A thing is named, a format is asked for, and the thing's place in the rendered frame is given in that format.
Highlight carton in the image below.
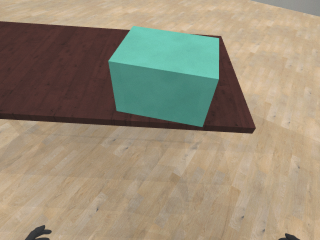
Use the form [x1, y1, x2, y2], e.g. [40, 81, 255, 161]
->
[108, 26, 219, 127]

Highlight robot left hand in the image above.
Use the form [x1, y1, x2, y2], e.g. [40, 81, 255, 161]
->
[25, 225, 52, 240]

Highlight table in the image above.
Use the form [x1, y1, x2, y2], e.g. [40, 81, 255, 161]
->
[0, 21, 256, 134]

